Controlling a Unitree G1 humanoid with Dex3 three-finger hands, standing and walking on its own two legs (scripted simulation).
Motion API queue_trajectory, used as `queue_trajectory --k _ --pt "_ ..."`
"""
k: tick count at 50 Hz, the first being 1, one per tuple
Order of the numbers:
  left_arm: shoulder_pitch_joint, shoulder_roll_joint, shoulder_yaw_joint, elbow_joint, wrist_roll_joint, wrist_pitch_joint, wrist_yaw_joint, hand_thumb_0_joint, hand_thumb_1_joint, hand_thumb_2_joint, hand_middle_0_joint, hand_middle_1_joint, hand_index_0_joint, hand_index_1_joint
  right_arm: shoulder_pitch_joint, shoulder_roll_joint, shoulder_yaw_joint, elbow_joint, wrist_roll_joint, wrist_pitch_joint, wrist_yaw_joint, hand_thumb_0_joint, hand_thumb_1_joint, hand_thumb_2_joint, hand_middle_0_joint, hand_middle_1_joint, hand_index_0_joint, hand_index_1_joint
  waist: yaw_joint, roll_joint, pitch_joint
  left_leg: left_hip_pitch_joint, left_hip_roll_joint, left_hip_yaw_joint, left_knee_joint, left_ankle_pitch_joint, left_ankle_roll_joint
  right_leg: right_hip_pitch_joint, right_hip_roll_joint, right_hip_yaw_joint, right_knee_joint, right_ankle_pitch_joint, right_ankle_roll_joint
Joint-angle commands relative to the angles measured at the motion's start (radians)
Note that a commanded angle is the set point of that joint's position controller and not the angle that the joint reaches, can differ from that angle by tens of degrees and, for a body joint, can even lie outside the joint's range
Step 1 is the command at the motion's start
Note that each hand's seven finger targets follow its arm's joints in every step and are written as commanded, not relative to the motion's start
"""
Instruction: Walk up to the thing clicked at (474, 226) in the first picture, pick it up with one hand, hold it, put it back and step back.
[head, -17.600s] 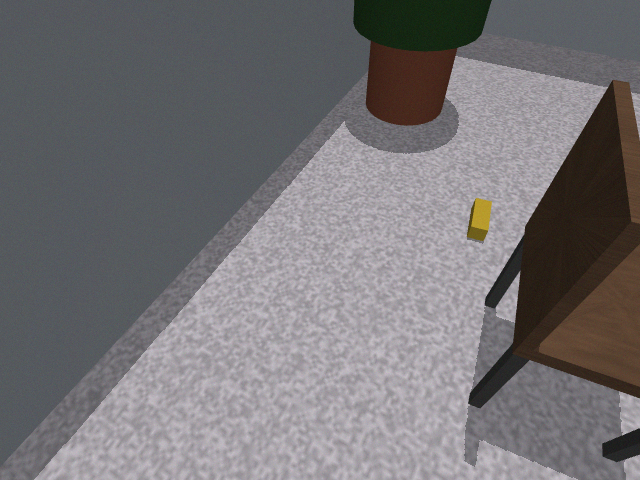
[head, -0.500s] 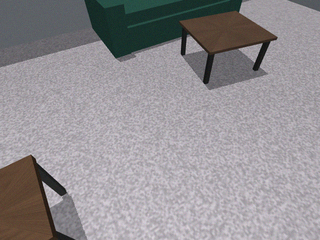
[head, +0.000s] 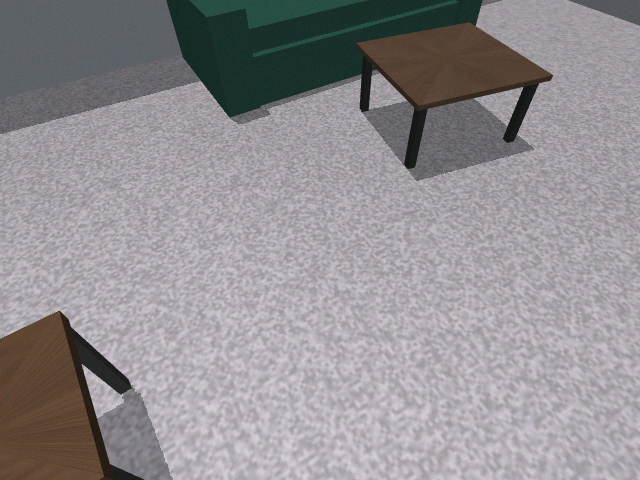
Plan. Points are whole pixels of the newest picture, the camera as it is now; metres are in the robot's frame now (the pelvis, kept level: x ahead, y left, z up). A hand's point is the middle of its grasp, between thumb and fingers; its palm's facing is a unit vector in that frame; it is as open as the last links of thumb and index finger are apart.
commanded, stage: walk up
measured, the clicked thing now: out of the picture +0.52 +1.29 -0.75
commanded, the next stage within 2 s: none
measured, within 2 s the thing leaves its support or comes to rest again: neither
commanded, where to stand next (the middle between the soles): +0.79 -0.06 m, yaw -6 degrees
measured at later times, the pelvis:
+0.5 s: pelvis +0.12 +0.05 -0.01, yaw -4 degrees
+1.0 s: pelvis +0.35 -0.02 -0.01, yaw -8 degrees
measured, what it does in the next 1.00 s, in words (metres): walks ahead: left foot, then right foot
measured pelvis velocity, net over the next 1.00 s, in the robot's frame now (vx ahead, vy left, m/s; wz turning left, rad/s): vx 0.35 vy -0.02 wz -0.14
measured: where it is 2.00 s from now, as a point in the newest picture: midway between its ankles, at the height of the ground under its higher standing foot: (348, 322)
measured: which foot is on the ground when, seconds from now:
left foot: down 0.00-0.02, up 0.04-0.20, down 0.22-0.72, up 0.74-1.00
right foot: down 0.00-0.24, up 0.26-0.64, down 0.66-1.00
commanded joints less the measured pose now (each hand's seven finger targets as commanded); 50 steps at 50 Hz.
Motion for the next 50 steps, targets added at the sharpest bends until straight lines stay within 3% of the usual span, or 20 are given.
queue_trajectory --k 1,3,6,8,10,11,12,13,14,17,23,31,33,34,35,36,37,40,42,50 --pt "0.075 0.356 0.126 -0.097 0.025 -0.034 -0.012 0.0 0.9 0.9 -0.2 -0.3 -0.2 -0.3 -0.081 -0.251 -0.082 -0.142 -0.022 -0.035 0.014 0.0 -0.9 -0.9 0.2 0.3 0.2 0.3 0.062 -0.19 0.057 -0.411 -0.018 0.078 0.329 -0.245 0.041 0.087 -0.293 0.433 -0.235 -0.65 -0.158" --pt "0.085 0.344 0.132 -0.129 0.022 -0.045 -0.012 0.0 0.9 0.9 -0.2 -0.3 -0.2 -0.3 -0.082 -0.252 -0.089 -0.16 -0.023 -0.043 0.022 0.0 -0.9 -0.9 0.2 0.3 0.2 0.3 0.075 -0.142 0.11 -0.536 0.051 -0.005 0.387 -0.185 0.032 0.146 -0.35 0.488 -0.231 -0.465 -0.234" --pt "0.095 0.327 0.13 -0.162 0.027 -0.046 -0.019 0.0 0.9 0.9 -0.2 -0.3 -0.2 -0.3 -0.066 -0.234 -0.094 -0.184 -0.015 -0.062 0.037 0.0 -0.9 -0.9 0.2 0.3 0.2 0.3 0.062 -0.129 0.056 -0.427 0.061 -0.025 0.311 -0.195 0.034 0.123 -0.276 0.368 -0.184 -0.29 -0.209" --pt "0.012 0.332 0.128 -0.204 0.022 -0.04 -0.027 0.0 0.9 0.9 -0.2 -0.3 -0.2 -0.3 0.031 -0.235 -0.107 -0.176 -0.012 -0.065 0.042 0.0 -0.9 -0.9 0.2 0.3 0.2 0.3 0.004 -0.165 0.035 -0.237 0.056 -0.008 0.239 -0.12 0.035 -0.039 -0.24 0.299 -0.15 -0.321 -0.17" --pt "-0.101 0.291 0.113 -0.249 0.013 -0.028 -0.036 0.0 0.9 0.9 -0.2 -0.3 -0.2 -0.3 0.253 -0.25 -0.138 -0.112 -0.013 -0.068 0.031 0.0 -0.9 -0.9 0.2 0.3 0.2 0.3 -0.133 -0.097 -0.002 0.133 0.02 0.041 0.081 0.085 0.023 -0.324 -0.13 0.15 0.06 -0.348 -0.103" --pt "-0.093 0.225 0.092 -0.265 0.013 -0.023 -0.036 0.0 0.9 0.9 -0.2 -0.3 -0.2 -0.3 0.378 -0.308 -0.167 -0.078 -0.021 -0.07 0.016 0.0 -0.9 -0.9 0.2 0.3 0.2 0.3 -0.196 0.124 -0.029 0.311 0.055 -0.067 0.0 -0.017 0.018 -0.514 -0.007 0.07 0.357 -0.4 -0.066" --pt "-0.027 0.154 0.069 -0.278 0.009 -0.022 -0.028 0.0 0.9 0.9 -0.2 -0.3 -0.2 -0.3 0.427 -0.402 -0.183 -0.087 -0.039 -0.076 0.004 0.0 -0.9 -0.9 0.2 0.3 0.2 0.3 -0.199 0.353 -0.025 0.308 0.276 -0.462 -0.166 -0.37 0.049 -0.695 0.14 0.108 0.678 -0.409 -0.035" --pt "0.012 0.227 0.087 -0.256 0.005 -0.013 -0.019 0.0 0.9 0.9 -0.2 -0.3 -0.2 -0.3 0.225 -0.412 -0.176 -0.164 -0.028 -0.08 -0.001 0.0 -0.9 -0.9 0.2 0.3 0.2 0.3 -0.115 0.181 0.031 0.067 0.38 -0.626 -0.265 -0.551 0.111 -0.618 0.076 0.226 0.758 -0.295 -0.027" --pt "0.065 0.289 0.096 -0.238 -0.001 -0.012 -0.02 0.0 0.9 0.9 -0.2 -0.3 -0.2 -0.3 0.137 -0.413 -0.168 -0.199 -0.012 -0.08 0.003 0.0 -0.9 -0.9 0.2 0.3 0.2 0.3 -0.06 0.123 0.074 -0.053 0.394 -0.586 -0.285 -0.598 0.162 -0.534 -0.002 0.261 0.736 -0.219 -0.033" --pt "0.182 0.306 0.103 -0.165 -0.008 -0.018 -0.035 0.0 0.9 0.9 -0.2 -0.3 -0.2 -0.3 0.035 -0.314 -0.133 -0.246 0.001 -0.09 0.007 0.0 -0.9 -0.9 0.2 0.3 0.2 0.3 0.016 0.127 0.098 -0.053 0.257 -0.297 -0.231 -0.387 0.149 -0.468 -0.048 0.206 0.691 -0.087 -0.005" --pt "0.086 0.274 0.092 -0.219 -0.005 -0.025 -0.059 0.0 0.9 0.9 -0.2 -0.3 -0.2 -0.3 0.126 -0.321 -0.134 -0.248 0.006 -0.104 0.012 0.0 -0.9 -0.9 0.2 0.3 0.2 0.3 -0.031 0.111 0.152 -0.04 0.235 -0.113 -0.246 -0.143 0.193 -0.451 -0.071 0.145 0.46 0.013 0.044" --pt "-0.023 0.234 0.083 -0.274 -0.004 -0.047 -0.062 0.0 0.9 0.9 -0.2 -0.3 -0.2 -0.3 0.201 -0.313 -0.128 -0.285 0.012 -0.082 0.009 0.0 -0.9 -0.9 0.2 0.3 0.2 0.3 -0.053 0.08 0.071 0.032 0.213 0.018 -0.031 0.325 0.175 -0.255 -0.048 0.003 0.21 0.052 -0.012" --pt "0.11 0.25 0.1 -0.242 -0.004 -0.053 -0.05 0.0 0.9 0.9 -0.2 -0.3 -0.2 -0.3 0.196 -0.305 -0.122 -0.302 0.014 -0.073 0.005 0.0 -0.9 -0.9 0.2 0.3 0.2 0.3 0.027 -0.005 -0.033 0.015 0.172 0.067 0.224 0.516 0.142 -0.027 -0.002 -0.029 0.131 0.076 -0.039" --pt "0.238 0.3 0.122 -0.214 -0.001 -0.061 -0.035 0.0 0.9 0.9 -0.2 -0.3 -0.2 -0.3 0.232 -0.264 -0.103 -0.309 0.017 -0.071 0.005 0.0 -0.9 -0.9 0.2 0.3 0.2 0.3 0.086 -0.109 -0.13 -0.069 0.122 0.099 0.453 0.469 0.11 0.175 -0.007 -0.008 0.114 0.05 -0.059" --pt "0.347 0.397 0.153 -0.205 -0.004 -0.067 -0.021 0.0 0.9 0.9 -0.2 -0.3 -0.2 -0.3 0.283 -0.2 -0.08 -0.333 0.033 -0.073 0.006 0.0 -0.9 -0.9 0.2 0.3 0.2 0.3 0.117 -0.34 -0.224 -0.292 0.005 0.132 0.726 0.177 0.057 0.359 -0.223 0.382 0.049 -0.088 -0.13" --pt "0.358 0.44 0.159 -0.208 -0.02 -0.063 -0.02 0.0 0.9 0.9 -0.2 -0.3 -0.2 -0.3 0.259 -0.25 -0.089 -0.336 0.039 -0.067 0.001 0.0 -0.9 -0.9 0.2 0.3 0.2 0.3 0.123 -0.362 -0.185 -0.499 -0.081 0.065 0.822 -0.205 0.043 0.427 -0.381 0.722 -0.059 -0.021 -0.252" --pt "0.282 0.432 0.158 -0.236 -0.034 -0.059 -0.015 0.0 0.9 0.9 -0.2 -0.3 -0.2 -0.3 0.233 -0.3 -0.1 -0.316 0.027 -0.062 -0.008 0.0 -0.9 -0.9 0.2 0.3 0.2 0.3 0.106 -0.267 -0.132 -0.501 -0.001 -0.007 0.895 -0.236 0.04 0.321 -0.424 0.732 -0.055 -0.018 -0.298" --pt "0.156 0.322 0.119 -0.287 -0.044 -0.064 0.002 0.0 0.9 0.9 -0.2 -0.3 -0.2 -0.3 0.232 -0.248 -0.096 -0.284 0.041 -0.056 0.003 0.0 -0.9 -0.9 0.2 0.3 0.2 0.3 0.02 -0.131 -0.005 -0.408 0.044 -0.071 0.845 -0.088 0.048 0.044 -0.272 0.336 -0.037 0.188 -0.203" --pt "0.136 0.291 0.108 -0.294 -0.033 -0.074 0.0 0.0 0.9 0.9 -0.2 -0.3 -0.2 -0.3 0.25 -0.226 -0.093 -0.286 0.027 -0.045 0.017 0.0 -0.9 -0.9 0.2 0.3 0.2 0.3 -0.005 -0.145 0.038 -0.355 0.047 -0.033 0.769 -0.016 0.039 -0.089 -0.199 0.225 -0.06 0.213 -0.183" --pt "0.158 0.319 0.119 -0.353 -0.011 -0.097 -0.01 0.0 0.9 0.9 -0.2 -0.3 -0.2 -0.3 0.102 -0.218 -0.107 -0.338 0.003 -0.054 0.053 0.0 -0.9 -0.9 0.2 0.3 0.2 0.3 0.032 -0.158 0.098 -0.388 0.097 0.008 0.349 0.117 -0.015 -0.107 -0.223 0.16 -0.12 -0.003 -0.203"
